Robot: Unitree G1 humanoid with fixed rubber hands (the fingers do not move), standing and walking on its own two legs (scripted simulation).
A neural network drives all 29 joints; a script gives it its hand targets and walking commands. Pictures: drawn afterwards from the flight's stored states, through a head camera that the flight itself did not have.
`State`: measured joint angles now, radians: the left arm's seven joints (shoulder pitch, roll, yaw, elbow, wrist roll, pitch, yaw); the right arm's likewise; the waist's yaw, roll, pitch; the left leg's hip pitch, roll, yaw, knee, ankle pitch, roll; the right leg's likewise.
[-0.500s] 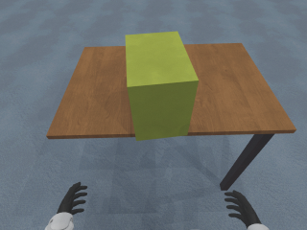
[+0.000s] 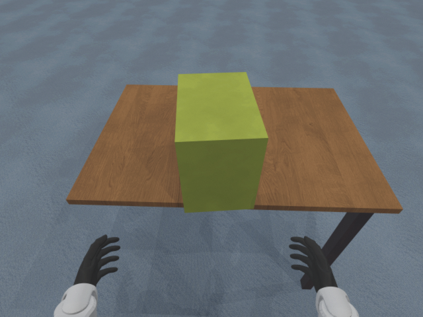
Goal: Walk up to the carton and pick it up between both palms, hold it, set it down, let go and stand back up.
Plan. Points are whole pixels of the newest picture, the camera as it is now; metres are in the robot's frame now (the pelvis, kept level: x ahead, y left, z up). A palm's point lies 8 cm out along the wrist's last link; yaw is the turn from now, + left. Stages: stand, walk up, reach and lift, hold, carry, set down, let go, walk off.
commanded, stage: reach and lift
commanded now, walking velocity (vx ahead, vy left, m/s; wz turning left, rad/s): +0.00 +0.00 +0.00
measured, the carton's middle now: (215, 141) +0.51 +0.02 +0.05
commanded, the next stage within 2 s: none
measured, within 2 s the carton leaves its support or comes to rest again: neither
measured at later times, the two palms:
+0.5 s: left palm (98, 244) +0.22 +0.22 +0.05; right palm (314, 241) +0.24 -0.17 +0.04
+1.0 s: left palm (105, 194) +0.30 +0.21 +0.10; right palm (306, 189) +0.32 -0.16 +0.09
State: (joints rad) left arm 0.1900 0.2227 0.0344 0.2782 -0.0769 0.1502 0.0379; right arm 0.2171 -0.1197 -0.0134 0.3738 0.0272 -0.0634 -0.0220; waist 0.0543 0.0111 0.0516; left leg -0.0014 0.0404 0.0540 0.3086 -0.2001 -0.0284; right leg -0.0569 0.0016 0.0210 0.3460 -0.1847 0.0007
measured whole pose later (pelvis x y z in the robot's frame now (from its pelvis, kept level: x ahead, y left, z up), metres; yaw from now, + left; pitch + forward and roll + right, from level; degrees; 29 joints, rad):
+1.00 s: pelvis +0.00 -0.01 +0.00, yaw +0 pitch -4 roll +0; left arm -0.17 0.12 0.17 -0.13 -0.09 0.53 0.05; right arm -0.20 -0.20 0.09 0.11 0.31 0.15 -0.19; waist 0.05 -0.01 0.12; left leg -0.04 0.06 0.05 0.30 -0.19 -0.04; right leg -0.08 0.02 0.02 0.31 -0.16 -0.01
